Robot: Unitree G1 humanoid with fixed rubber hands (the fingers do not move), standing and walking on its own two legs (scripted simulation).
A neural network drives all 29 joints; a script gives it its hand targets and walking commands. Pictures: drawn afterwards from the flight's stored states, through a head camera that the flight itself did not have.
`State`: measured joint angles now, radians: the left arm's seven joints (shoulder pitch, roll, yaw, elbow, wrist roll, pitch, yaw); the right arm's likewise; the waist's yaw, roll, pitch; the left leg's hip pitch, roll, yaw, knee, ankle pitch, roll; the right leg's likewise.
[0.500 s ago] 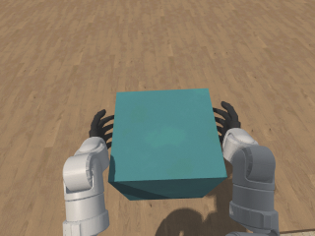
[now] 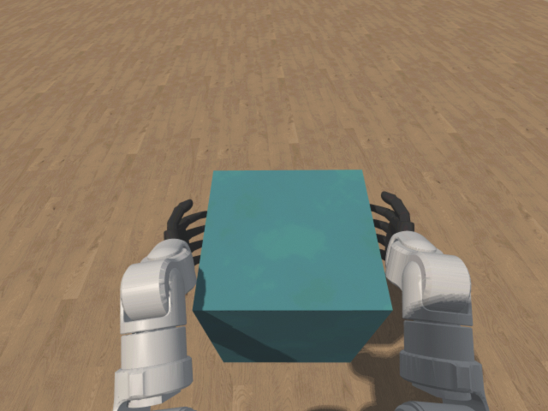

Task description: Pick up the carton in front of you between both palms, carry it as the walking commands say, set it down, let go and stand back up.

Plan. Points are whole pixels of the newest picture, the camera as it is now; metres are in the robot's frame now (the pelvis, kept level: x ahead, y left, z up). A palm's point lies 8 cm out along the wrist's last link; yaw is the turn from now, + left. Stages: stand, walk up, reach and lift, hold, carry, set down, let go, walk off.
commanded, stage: carry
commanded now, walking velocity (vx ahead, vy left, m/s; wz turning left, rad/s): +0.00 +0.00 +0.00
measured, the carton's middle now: (287, 273) +0.33 +0.00 +0.05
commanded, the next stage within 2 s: none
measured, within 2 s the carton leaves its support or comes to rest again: neither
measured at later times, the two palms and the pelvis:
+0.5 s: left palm (181, 257) +0.32 +0.14 +0.12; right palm (401, 249) +0.32 -0.16 +0.12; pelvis +0.00 -0.01 +0.00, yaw +0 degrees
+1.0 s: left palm (168, 272) +0.29 +0.15 +0.12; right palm (400, 264) +0.29 -0.15 +0.12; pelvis -0.03 +0.00 +0.00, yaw +0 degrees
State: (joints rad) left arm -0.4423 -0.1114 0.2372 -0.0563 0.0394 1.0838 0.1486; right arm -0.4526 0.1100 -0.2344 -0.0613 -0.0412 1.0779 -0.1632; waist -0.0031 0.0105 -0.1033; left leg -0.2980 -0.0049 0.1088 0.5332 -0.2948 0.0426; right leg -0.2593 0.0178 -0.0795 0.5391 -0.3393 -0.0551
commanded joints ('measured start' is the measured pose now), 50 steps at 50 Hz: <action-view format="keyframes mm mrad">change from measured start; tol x2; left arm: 1 -581 -723 -580 -25 -183 -9 -23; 6 -616 -775 -596 -49 -204 -18 -29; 14 -612 -760 -609 -94 -197 -24 -23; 23 -588 -738 -596 -59 -186 -8 -20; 41 -634 -762 -576 -6 -174 -1 -21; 50 -654 -773 -588 -38 -184 -4 -22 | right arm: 1 -510 739 575 3 148 3 18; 5 -566 782 589 -28 168 -6 24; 13 -560 785 622 -68 189 -17 30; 19 -527 755 609 -51 180 -10 30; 24 -541 741 595 -43 167 -5 29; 38 -582 761 572 -9 156 1 28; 41 -565 758 567 12 150 5 27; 50 -585 780 575 -10 161 2 32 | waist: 1 0 -54 -324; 5 1 -64 -339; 13 3 -15 -379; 26 6 -9 -288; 41 7 -7 -261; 50 4 2 -288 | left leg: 1 123 128 -101 28 345 26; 6 106 115 -96 26 317 17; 11 139 135 -108 29 405 25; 16 147 145 -114 11 382 28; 20 153 155 -120 0 417 31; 24 139 152 -122 -20 336 26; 29 139 157 -132 -42 320 29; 32 131 153 -134 -56 269 31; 47 120 149 -143 -87 218 33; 50 132 153 -143 -80 255 36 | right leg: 1 136 -195 134 -26 759 -42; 4 171 -204 135 -25 872 -34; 6 182 -202 132 -22 869 -34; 14 182 -178 117 -30 680 -45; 17 169 -174 115 -40 625 -45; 21 133 -162 112 -51 504 -43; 32 90 -157 124 -97 329 -42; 33 87 -157 126 -97 343 -45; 41 62 -153 123 -111 244 -41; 50 62 -154 122 -103 250 -41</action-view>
